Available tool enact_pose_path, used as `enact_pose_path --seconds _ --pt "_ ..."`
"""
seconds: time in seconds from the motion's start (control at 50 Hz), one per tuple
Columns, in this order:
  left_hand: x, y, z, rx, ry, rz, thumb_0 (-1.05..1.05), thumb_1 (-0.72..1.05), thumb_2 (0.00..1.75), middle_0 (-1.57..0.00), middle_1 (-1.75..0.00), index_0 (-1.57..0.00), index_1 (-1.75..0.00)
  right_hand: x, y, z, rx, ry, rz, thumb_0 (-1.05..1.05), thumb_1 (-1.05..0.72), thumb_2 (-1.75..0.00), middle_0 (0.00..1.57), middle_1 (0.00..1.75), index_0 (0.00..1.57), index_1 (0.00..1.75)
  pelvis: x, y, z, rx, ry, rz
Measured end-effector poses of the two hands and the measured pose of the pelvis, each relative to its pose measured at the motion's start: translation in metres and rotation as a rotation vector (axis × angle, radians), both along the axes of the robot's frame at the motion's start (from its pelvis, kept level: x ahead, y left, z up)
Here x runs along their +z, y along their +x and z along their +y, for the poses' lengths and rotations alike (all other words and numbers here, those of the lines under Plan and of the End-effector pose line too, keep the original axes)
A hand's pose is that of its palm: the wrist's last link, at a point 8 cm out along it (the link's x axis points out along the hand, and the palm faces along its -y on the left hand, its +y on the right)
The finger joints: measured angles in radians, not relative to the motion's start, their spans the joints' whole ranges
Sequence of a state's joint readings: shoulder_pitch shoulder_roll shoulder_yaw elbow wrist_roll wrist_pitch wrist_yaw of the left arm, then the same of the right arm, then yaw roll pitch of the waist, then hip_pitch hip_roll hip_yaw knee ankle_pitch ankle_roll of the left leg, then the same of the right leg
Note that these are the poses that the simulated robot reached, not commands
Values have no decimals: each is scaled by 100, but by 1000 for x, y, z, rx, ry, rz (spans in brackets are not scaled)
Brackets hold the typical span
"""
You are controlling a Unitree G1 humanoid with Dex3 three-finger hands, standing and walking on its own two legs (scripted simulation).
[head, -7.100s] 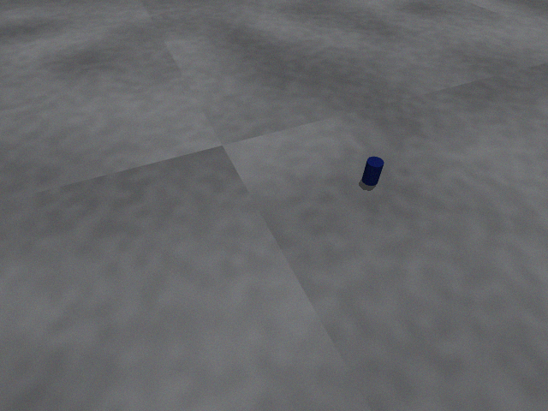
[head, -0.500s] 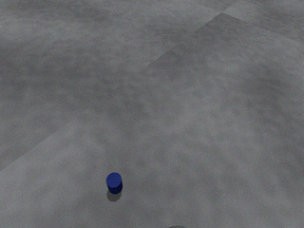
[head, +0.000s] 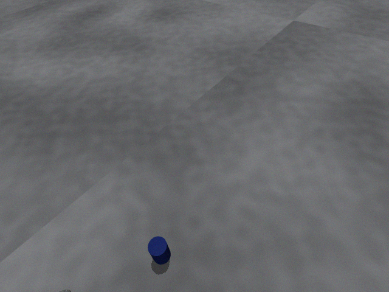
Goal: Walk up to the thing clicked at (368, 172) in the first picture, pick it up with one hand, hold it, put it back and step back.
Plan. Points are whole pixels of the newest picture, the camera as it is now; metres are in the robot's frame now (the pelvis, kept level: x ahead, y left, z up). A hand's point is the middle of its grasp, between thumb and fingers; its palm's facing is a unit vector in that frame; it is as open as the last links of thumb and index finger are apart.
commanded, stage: walk up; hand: left
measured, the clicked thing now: (159, 250) +0.43 +0.23 -0.69
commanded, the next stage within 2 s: stand in 0.08 s
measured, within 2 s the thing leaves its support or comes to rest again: neither
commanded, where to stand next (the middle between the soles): +0.09 +0.02 m, yaw -2 degrees
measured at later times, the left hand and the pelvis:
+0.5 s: hand out of the picture +0.07 +0.25 -0.14, palm faces -0.01 -0.95 -0.32, open 7.4 cm; pelvis +0.00 +0.00 +0.02, yaw +1 degrees
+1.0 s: hand out of the picture +0.08 +0.25 -0.13, palm faces +0.00 -0.94 -0.35, open 7.4 cm; pelvis +0.00 -0.01 +0.02, yaw +1 degrees
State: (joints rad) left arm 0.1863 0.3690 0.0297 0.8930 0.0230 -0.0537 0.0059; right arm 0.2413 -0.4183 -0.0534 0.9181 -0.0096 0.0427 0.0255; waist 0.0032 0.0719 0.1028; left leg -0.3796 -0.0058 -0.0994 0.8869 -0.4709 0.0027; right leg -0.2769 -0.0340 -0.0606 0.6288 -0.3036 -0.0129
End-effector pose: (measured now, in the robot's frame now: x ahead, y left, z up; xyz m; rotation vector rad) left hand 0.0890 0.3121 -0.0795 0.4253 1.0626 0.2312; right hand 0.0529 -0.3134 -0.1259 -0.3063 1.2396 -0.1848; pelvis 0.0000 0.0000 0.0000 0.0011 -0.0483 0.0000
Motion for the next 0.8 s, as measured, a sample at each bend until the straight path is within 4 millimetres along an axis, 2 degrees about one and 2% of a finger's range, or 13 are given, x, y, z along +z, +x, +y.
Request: enact_pose_path --seconds 0.1,0.16,0.3,0.42,0.52,0.64,0.8 --pt "-13 5 19 18 -6 4 1 90 89 -21 -30 -21 -30 -2 7 15 17 -13 -6 0 -90 -90 21 30 20 30 -7 -1 12 16 13 6" --pt "-20 4 22 48 -29 34 1 91 89 -21 -30 -20 -30 5 9 24 33 -17 -18 0 -90 -90 21 30 20 30 -5 -1 15 8 24 4" --pt "-27 -10 4 54 -90 99 1 91 89 -21 -30 -20 -30 18 29 27 21 -11 -55 1 -90 -90 21 30 20 30 6 4 10 7 5 -13" --pt "-24 -19 -13 63 -127 131 1 91 89 -21 -30 -20 -30 26 53 23 36 -2 -95 1 -90 -90 21 30 20 30 14 5 5 9 1 -17" --pt "-20 -22 -19 72 -127 134 1 91 89 -21 -30 -20 -30 30 62 18 43 3 -110 0 -90 -90 21 30 20 30 18 4 0 11 1 -17" --pt "-16 -22 -18 80 -110 133 1 91 89 -21 -30 -20 -30 30 58 12 35 4 -94 0 -90 -90 21 30 20 30 20 3 -5 12 -2 -15" --pt "-11 -18 -15 84 -95 126 1 91 89 -21 -30 -20 -30 26 36 8 18 2 -42 0 -90 -90 21 30 20 30 21 1 -8 10 -2 -13"
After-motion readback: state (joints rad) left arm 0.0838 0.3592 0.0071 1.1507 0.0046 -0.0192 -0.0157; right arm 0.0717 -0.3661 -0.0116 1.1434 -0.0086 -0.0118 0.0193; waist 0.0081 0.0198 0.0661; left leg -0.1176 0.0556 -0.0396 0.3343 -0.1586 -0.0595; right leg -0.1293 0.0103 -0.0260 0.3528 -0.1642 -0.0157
